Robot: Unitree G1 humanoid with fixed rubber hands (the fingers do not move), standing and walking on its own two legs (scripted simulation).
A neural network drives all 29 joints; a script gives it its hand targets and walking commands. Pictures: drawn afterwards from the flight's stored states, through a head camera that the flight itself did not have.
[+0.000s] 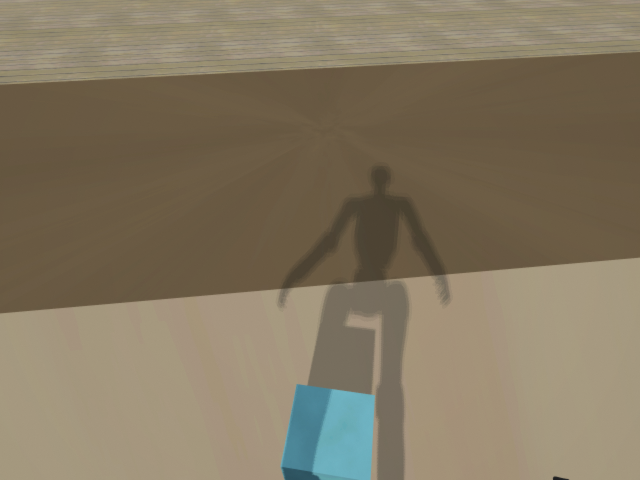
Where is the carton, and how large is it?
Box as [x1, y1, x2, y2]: [280, 384, 374, 479]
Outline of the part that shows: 297,384 280,466 284,479 370,479 374,395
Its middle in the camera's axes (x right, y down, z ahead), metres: +0.03 +0.55 +1.04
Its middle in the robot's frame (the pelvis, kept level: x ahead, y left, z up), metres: +0.38 +0.00 -0.66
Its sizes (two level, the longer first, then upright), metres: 0.210 0.200 0.250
